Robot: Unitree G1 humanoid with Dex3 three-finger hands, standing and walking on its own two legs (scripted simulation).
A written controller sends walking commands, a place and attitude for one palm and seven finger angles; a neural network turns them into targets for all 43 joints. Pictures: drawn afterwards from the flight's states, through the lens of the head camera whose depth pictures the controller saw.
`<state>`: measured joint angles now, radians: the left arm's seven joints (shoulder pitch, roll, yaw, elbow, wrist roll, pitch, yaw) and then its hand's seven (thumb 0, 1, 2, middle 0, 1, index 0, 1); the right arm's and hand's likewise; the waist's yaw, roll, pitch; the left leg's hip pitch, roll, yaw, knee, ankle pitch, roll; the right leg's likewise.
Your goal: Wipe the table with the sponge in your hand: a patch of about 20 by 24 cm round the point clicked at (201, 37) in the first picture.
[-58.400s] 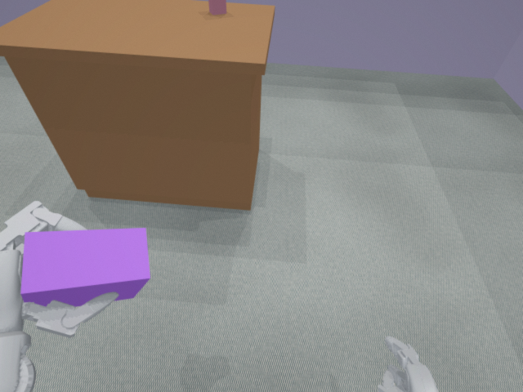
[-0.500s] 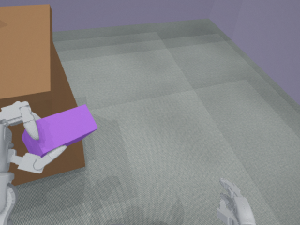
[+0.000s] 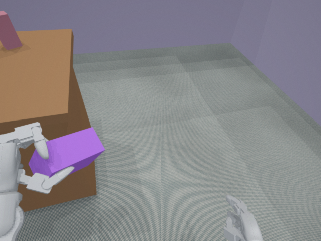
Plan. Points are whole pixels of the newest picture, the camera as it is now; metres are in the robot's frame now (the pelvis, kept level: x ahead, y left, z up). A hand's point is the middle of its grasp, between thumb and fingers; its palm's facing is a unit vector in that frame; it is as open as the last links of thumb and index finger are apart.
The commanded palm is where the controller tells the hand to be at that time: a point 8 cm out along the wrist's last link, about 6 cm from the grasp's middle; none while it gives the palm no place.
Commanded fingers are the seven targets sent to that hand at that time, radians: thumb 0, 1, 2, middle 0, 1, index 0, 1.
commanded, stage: come to a stop and stand still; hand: left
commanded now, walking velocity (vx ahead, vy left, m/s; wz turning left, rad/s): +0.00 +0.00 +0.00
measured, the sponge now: (75, 153) +0.27 +0.23 +0.10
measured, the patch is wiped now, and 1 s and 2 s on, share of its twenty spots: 0.85 0.85 0.85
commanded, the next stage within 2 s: look again from close up in 0.40 s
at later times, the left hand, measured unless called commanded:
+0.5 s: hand (56, 153) +0.23 +0.23 +0.16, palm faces +0.38 -0.84 -0.39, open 7.2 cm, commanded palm +0.17 +0.26 +0.17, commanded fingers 0.00 0.10 1.30 -1.20 -1.60 -1.20 -1.60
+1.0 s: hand (47, 160) +0.22 +0.24 +0.15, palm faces +0.38 -0.84 -0.38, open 7.2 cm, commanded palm +0.16 +0.27 +0.17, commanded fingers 0.00 0.10 1.30 -1.20 -1.60 -1.20 -1.60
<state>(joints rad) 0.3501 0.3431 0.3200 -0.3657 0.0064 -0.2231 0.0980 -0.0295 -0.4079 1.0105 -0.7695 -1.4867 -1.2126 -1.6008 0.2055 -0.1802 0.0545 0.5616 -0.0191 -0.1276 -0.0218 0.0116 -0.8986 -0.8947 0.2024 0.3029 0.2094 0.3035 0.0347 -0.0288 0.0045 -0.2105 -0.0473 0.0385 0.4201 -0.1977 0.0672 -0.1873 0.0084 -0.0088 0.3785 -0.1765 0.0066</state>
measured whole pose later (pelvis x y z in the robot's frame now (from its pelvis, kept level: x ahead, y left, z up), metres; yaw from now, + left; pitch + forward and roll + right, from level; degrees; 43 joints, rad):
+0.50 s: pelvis +0.02 -0.02 +0.00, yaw +1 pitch +0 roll -1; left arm 0.44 0.37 0.33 -0.43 -0.04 -0.19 0.10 -0.03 -0.40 1.01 -0.77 -1.49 -1.21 -1.60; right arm 0.21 -0.21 0.03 0.56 0.00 -0.07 -0.05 0.01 -0.90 -0.90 0.20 0.30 0.21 0.30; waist 0.02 0.00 0.00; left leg -0.21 -0.02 0.01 0.42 -0.21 0.04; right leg -0.17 0.03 -0.03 0.35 -0.18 -0.02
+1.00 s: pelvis +0.00 -0.01 +0.00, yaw +1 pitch +0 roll -2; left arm 0.44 0.36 0.32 -0.40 -0.03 -0.19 0.11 -0.03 -0.40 1.01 -0.77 -1.49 -1.21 -1.60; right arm 0.24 -0.21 0.03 0.56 0.00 -0.06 -0.05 0.01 -0.90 -0.89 0.20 0.30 0.21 0.30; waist 0.02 0.00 0.00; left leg -0.21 -0.03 0.01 0.40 -0.19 0.06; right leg -0.16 0.02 -0.03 0.31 -0.15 -0.01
